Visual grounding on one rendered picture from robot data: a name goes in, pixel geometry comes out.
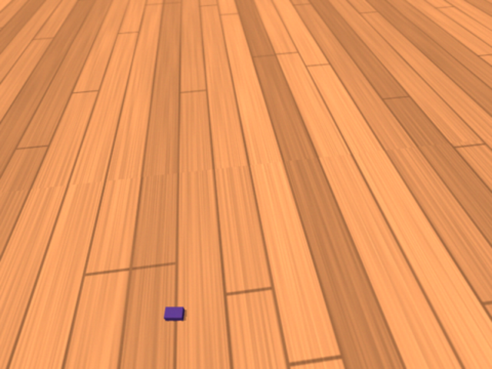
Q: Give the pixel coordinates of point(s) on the small box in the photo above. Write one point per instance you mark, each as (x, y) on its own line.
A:
(174, 313)

